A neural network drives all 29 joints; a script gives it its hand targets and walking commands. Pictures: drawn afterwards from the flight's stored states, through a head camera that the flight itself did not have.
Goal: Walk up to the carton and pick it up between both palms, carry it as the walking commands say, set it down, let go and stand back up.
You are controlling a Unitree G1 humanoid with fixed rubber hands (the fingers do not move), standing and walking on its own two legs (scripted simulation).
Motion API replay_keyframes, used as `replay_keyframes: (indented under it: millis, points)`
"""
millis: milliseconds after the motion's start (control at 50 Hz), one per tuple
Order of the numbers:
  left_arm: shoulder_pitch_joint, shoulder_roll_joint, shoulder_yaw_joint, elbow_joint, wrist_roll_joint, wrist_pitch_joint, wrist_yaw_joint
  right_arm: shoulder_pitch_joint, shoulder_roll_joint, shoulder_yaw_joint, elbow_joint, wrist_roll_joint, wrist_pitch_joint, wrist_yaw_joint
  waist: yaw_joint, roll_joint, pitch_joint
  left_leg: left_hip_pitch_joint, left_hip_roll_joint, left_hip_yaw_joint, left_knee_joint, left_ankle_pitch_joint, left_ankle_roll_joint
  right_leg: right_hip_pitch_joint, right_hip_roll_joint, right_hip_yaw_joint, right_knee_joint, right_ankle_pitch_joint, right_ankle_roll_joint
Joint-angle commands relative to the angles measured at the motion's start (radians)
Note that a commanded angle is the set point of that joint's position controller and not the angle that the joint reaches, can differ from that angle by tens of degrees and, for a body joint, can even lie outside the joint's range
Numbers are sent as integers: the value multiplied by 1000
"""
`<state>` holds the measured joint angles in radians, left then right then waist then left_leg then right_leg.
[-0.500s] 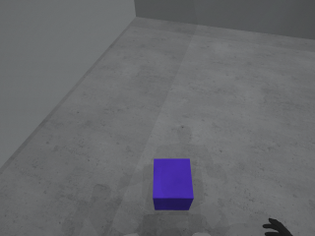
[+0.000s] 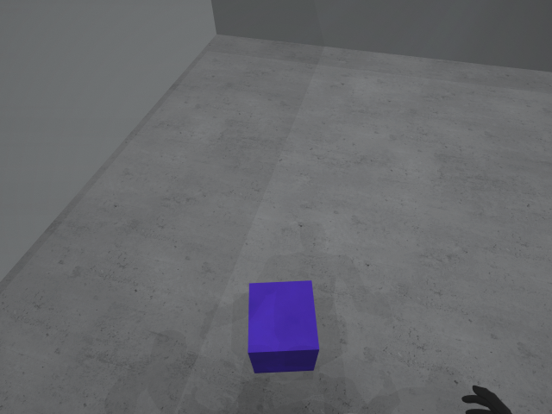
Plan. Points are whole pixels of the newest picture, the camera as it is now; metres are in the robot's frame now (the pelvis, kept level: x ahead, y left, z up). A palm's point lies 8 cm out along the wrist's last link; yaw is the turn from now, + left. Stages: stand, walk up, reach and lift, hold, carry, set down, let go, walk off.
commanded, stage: walk up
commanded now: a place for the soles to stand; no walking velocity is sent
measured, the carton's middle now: (282, 328) +0.45 +0.00 -0.63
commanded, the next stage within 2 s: reach and lift in 1.16 s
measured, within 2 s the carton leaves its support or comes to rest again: neither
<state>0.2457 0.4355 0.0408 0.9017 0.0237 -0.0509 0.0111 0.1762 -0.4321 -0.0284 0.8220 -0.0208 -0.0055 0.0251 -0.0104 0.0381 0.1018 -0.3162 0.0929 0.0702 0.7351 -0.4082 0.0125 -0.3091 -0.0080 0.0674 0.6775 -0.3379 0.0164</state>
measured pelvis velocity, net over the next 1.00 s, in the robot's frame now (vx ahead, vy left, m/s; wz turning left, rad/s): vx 0.01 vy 0.00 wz -0.02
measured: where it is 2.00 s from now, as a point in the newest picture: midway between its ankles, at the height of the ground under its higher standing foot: outside the picture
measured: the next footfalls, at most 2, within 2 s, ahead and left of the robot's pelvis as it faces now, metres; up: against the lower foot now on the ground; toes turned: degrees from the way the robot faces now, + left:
none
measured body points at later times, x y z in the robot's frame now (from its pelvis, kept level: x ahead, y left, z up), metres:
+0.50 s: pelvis +0.02 -0.01 +0.00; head +0.04 -0.02 +0.45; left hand +0.12 +0.33 -0.09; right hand +0.12 -0.33 -0.11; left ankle +0.01 +0.12 -0.72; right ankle +0.02 -0.15 -0.72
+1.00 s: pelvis +0.01 +0.00 +0.00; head +0.03 -0.01 +0.45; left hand +0.12 +0.33 -0.09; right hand +0.11 -0.33 -0.10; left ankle +0.02 +0.12 -0.72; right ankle +0.02 -0.15 -0.72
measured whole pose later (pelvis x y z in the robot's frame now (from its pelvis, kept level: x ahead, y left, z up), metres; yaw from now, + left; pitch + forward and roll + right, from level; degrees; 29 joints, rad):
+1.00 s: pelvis +0.01 +0.00 +0.00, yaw -1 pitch -2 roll +0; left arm 0.19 0.43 0.04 0.91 0.02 -0.04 0.01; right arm 0.18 -0.43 -0.03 0.85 -0.02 -0.02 0.02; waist -0.01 0.02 0.08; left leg -0.28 0.04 0.06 0.67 -0.35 0.00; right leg -0.29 -0.01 0.08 0.67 -0.35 0.02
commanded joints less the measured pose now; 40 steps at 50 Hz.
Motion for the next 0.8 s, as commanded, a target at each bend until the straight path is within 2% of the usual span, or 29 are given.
replay_keyframes:
  millis: [0,40,80,120,140,160,200,240,260,280,300,320,360,400,420,440,480,520,540,560,580,600,620,640,660,680,700,740,780]
  points:
    - [58,313,71,-36,3,-27,9,-52,-156,-62,-50,18,-7,-13,31,-189,-93,-150,-68,-57,80,-246,25,121,-271,474,-266,176,-261]
    - [23,274,57,-48,-1,-19,12,-16,-154,-63,-31,16,-23,-17,19,-185,-98,-94,-62,-46,-58,-143,32,160,-228,355,-198,421,-230]
    - [-67,211,34,-71,-13,-9,11,66,-149,-62,10,20,-45,-25,-33,-167,-173,143,-41,-56,-246,151,46,69,-142,194,-95,545,-144]
    - [-83,147,25,-92,-18,-8,3,63,-236,-77,8,4,-55,-28,-24,14,-216,277,124,-246,-291,275,126,-84,-6,34,96,292,-66]
    - [-40,152,31,-72,-15,-3,4,21,-245,-78,1,6,-51,-24,1,39,-189,259,198,-275,-279,280,184,-104,14,-22,76,65,-50]
    - [-12,160,35,-59,-14,-4,5,3,-237,-74,1,6,-49,-21,15,33,-171,199,215,-248,-256,305,197,-49,1,-36,42,-15,-53]
    - [28,176,35,-30,-16,-16,4,-44,-221,-69,-5,7,-40,-19,37,10,-167,122,141,-154,-176,274,133,49,-14,2,-59,133,-80]
    - [44,235,46,-18,-9,-28,8,-56,-171,-59,-25,20,-33,-21,34,-119,-183,-1,2,-32,0,208,51,141,-129,209,-136,340,-153]
    - [40,262,53,-20,-9,-28,9,-58,-148,-54,-32,20,-28,-20,36,-170,-167,-85,-58,-35,30,85,28,183,-194,334,-175,403,-208]
    - [26,273,57,-27,-4,-26,9,-50,-145,-54,-31,18,-24,-21,32,-192,-145,-117,-73,-45,21,-106,27,191,-242,393,-192,453,-251]
    - [17,272,56,-31,1,-23,9,-46,-150,-54,-29,15,-24,-21,31,-190,-129,-110,-74,-52,-14,-192,34,173,-249,396,-201,458,-259]
    - [-11,266,51,-40,0,-19,11,-24,-150,-54,-20,15,-30,-20,19,-183,-126,-63,-70,-49,-87,-146,39,156,-228,350,-179,477,-242]
    - [-90,203,26,-69,-14,-12,12,48,-163,-60,13,13,-51,-26,-27,-128,-188,161,-17,-82,-213,228,59,58,-132,189,-71,544,-144]
    - [-97,149,24,-81,-19,-9,7,55,-229,-76,15,6,-59,-28,-20,-2,-226,292,133,-237,-251,363,142,-88,-4,22,87,278,-63]
    - [-65,154,27,-65,-19,-4,8,33,-235,-75,14,7,-54,-25,-6,27,-204,261,199,-250,-239,427,193,-85,9,-28,89,77,-49]
    - [-44,158,27,-55,-20,-5,9,9,-234,-71,14,6,-50,-23,10,37,-184,219,214,-238,-226,429,201,-54,-3,-43,61,15,-54]
    - [2,169,31,-27,-18,-15,5,-44,-221,-68,0,7,-40,-22,37,22,-172,132,144,-158,-174,327,143,45,-10,-10,-68,114,-78]
    - [17,229,45,-17,-9,-25,7,-56,-175,-60,-20,22,-33,-22,34,-111,-174,-10,5,-41,-10,203,59,136,-118,200,-145,287,-149]
    - [15,257,51,-19,-8,-24,7,-61,-151,-54,-27,21,-28,-20,36,-170,-148,-84,-64,-30,31,63,31,154,-190,334,-198,311,-205]
    - [-3,274,56,-28,-3,-21,6,-49,-147,-54,-26,20,-23,-21,27,-187,-118,-101,-79,-39,13,-101,31,140,-242,396,-219,338,-250]
    - [-19,273,54,-33,2,-18,5,-43,-151,-55,-20,17,-24,-20,22,-182,-101,-76,-78,-46,-37,-167,37,113,-242,387,-219,349,-251]
    - [-56,263,48,-44,1,-13,5,-8,-150,-55,-6,17,-31,-19,2,-171,-107,-2,-71,-44,-130,-84,44,80,-213,328,-188,364,-223]
    - [-104,226,32,-59,-5,-9,5,36,-156,-57,14,13,-43,-22,-24,-139,-135,112,-47,-71,-196,76,53,29,-158,247,-129,404,-169]
    - [-134,178,21,-77,-14,-6,3,64,-187,-64,23,7,-54,-25,-40,-65,-170,218,31,-156,-252,214,83,-54,-78,141,-30,374,-104]
    - [-138,146,20,-82,-18,-4,1,69,-227,-73,26,4,-58,-26,-35,15,-185,270,122,-267,-296,239,137,-122,-2,35,83,237,-60]
    - [-98,147,27,-65,-16,1,3,43,-243,-76,19,5,-56,-23,-14,45,-162,236,211,-316,-305,266,204,-125,22,-29,94,14,-40]
    - [-69,157,32,-52,-14,2,3,17,-241,-72,20,5,-53,-20,4,55,-139,178,243,-304,-291,313,227,-80,8,-45,71,-129,-45]
    - [-5,163,33,-24,-16,-10,-1,-51,-230,-69,5,4,-43,-17,44,42,-132,92,161,-192,-227,237,158,49,-4,-25,-103,9,-70]
    - [-3,227,48,-16,-6,-24,2,-61,-179,-59,-13,20,-34,-17,30,-98,-154,-3,14,-58,-55,198,61,132,-104,180,-178,233,-132]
